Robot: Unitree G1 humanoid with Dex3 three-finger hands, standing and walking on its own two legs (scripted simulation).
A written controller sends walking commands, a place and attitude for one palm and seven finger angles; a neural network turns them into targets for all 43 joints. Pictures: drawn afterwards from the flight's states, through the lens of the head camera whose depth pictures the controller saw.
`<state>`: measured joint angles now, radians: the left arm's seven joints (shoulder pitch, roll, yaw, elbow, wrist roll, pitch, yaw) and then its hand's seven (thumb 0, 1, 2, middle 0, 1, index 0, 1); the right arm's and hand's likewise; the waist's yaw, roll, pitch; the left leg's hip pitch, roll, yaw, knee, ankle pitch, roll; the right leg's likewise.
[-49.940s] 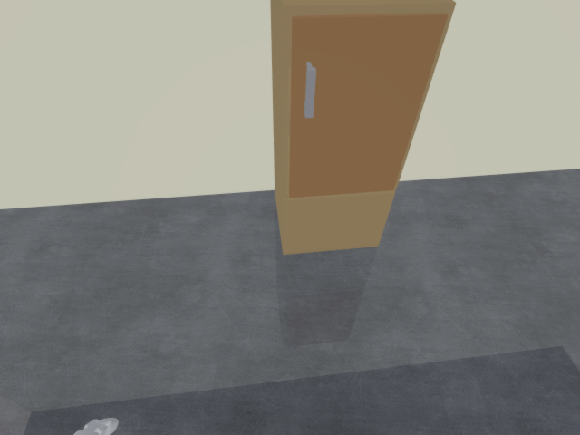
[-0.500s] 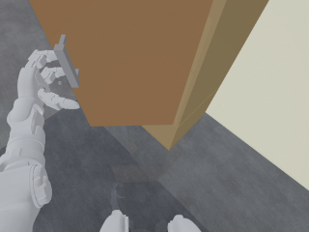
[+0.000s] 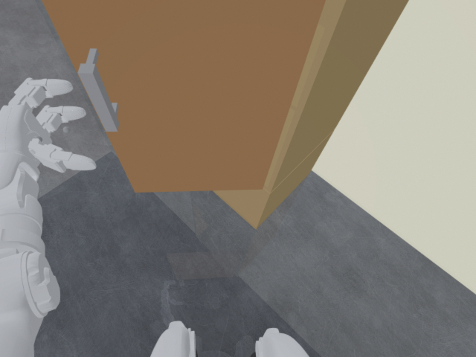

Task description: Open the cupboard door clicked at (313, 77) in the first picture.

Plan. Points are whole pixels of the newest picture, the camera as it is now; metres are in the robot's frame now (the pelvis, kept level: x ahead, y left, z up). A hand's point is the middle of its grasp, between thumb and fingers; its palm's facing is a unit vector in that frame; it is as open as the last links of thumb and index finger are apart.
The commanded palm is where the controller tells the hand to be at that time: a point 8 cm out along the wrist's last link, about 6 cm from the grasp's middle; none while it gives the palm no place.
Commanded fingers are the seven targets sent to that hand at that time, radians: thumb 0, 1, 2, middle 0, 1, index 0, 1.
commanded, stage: move the hooked fingers beside the handle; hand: left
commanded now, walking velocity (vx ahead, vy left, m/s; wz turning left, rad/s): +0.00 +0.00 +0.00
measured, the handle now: (103, 92) +0.54 +0.22 +0.08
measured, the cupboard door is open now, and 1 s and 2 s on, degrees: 47 47 47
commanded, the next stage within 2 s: slide the fingers in behind the handle in 1.10 s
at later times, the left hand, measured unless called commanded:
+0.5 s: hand (55, 125) +0.46 +0.27 +0.09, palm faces +0.05 -1.00 +0.02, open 14.0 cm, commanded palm +0.44 +0.32 +0.08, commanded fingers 0.00 -0.50 0.30 -0.30 -1.20 -0.30 -1.20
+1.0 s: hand (50, 132) +0.45 +0.28 +0.09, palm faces +0.04 -1.00 +0.04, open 14.0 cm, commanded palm +0.43 +0.32 +0.08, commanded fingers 0.00 -0.50 0.30 -0.30 -1.20 -0.30 -1.20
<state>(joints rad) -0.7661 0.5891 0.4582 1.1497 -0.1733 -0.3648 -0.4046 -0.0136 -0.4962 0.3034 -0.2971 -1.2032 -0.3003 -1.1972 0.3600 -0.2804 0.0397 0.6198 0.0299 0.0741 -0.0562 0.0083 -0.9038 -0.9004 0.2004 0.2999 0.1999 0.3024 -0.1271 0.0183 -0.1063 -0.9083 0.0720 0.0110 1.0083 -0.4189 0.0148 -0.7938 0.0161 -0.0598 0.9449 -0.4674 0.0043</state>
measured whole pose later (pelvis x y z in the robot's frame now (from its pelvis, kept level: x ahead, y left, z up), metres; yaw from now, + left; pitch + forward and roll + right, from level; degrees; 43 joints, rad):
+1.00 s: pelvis +0.00 +0.01 +0.00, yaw +0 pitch +18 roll -4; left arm -0.76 0.60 0.47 1.13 -0.20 -0.37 -0.46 -0.01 -0.50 0.30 -0.30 -1.20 -0.30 -1.20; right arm 0.35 -0.28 0.05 0.61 0.03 0.07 -0.06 0.01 -0.90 -0.90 0.20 0.30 0.20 0.30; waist -0.11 0.02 -0.11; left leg -0.92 0.07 0.01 1.02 -0.42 0.03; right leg -0.79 0.01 -0.06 0.94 -0.46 0.01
